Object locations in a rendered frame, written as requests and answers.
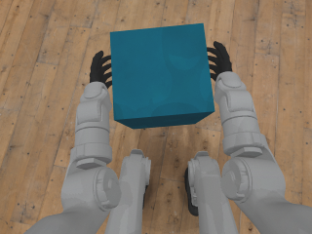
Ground carton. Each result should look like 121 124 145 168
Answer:
109 23 215 130

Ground right robot forearm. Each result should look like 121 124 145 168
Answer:
214 71 286 190

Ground robot right upper arm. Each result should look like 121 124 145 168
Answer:
220 156 312 234

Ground right robot hand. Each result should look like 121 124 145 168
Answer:
207 41 233 81

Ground robot left upper arm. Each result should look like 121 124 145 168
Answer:
23 166 122 234

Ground left robot hand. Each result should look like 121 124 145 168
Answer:
90 50 112 89

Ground left robot forearm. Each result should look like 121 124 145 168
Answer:
60 81 113 203

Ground left robot thigh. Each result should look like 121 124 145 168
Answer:
104 153 151 234

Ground left robot shin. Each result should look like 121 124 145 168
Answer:
121 149 145 194

